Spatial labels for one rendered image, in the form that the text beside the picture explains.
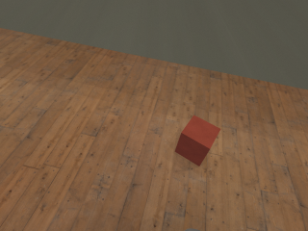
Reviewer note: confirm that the carton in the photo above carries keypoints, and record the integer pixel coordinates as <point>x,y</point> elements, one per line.
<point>196,140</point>

